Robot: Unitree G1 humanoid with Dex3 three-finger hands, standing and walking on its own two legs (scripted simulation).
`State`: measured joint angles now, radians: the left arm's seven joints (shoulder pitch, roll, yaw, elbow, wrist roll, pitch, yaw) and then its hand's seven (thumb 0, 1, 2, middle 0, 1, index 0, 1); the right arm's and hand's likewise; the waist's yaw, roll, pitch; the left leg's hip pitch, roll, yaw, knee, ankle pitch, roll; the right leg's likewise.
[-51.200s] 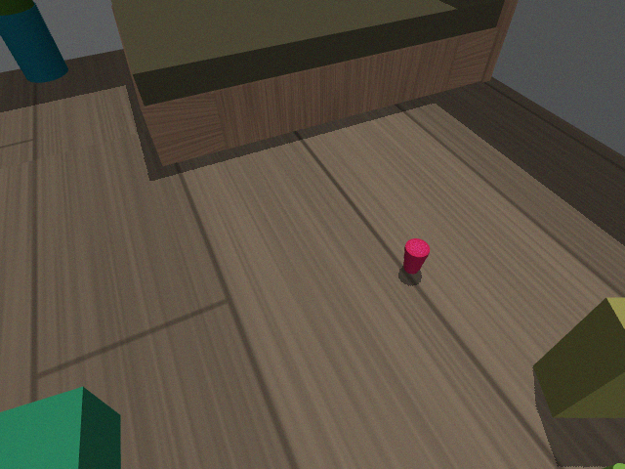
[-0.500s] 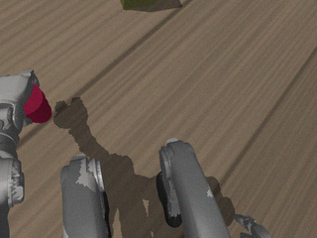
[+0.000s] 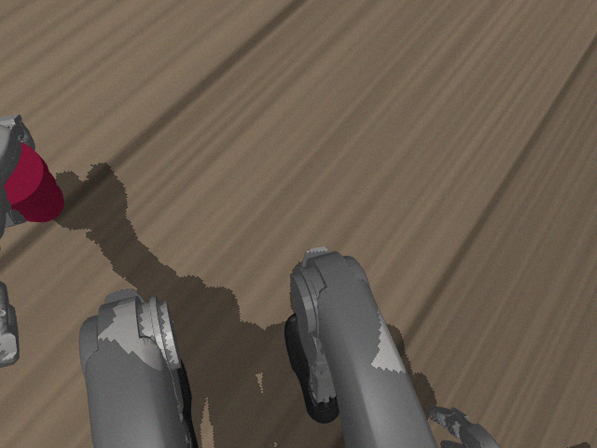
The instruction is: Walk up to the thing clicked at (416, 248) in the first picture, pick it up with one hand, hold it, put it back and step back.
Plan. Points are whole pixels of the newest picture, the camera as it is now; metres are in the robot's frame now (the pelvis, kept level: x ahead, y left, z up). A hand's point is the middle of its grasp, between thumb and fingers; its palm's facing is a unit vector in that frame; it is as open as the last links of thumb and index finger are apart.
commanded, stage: lower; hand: left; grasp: from above
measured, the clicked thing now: (24, 190) +0.48 +0.29 -0.23
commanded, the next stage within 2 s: rest in 0.22 s
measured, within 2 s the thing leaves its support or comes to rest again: neither
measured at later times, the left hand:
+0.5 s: hand (22, 193) +0.48 +0.29 -0.24, palm faces -0.46 -0.07 -0.88, open 11.5 cm
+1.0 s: hand (18, 191) +0.48 +0.30 -0.24, palm faces -0.46 -0.07 -0.88, open 11.5 cm
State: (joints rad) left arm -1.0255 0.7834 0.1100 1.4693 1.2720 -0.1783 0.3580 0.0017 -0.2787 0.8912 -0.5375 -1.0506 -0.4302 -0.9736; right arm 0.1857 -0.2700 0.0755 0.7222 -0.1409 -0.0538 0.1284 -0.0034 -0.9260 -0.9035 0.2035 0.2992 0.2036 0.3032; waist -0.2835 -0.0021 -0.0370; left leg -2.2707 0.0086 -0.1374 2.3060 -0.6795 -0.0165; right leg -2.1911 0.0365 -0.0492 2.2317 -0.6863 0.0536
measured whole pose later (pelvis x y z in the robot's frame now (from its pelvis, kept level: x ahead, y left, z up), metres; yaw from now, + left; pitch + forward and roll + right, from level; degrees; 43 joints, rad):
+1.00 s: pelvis -0.01 +0.00 -0.05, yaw -4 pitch +30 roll -12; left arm -1.11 0.98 0.09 1.69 1.31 -0.26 0.47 -0.01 -0.30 0.98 -0.48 -1.11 -0.39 -1.04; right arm 0.17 -0.32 0.21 0.68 -0.19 -0.11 0.15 0.00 -0.90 -0.89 0.20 0.30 0.20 0.30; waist -0.35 -0.06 0.09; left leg -2.36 0.01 -0.22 2.49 -0.68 -0.02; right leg -2.25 0.07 -0.11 2.35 -0.65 0.07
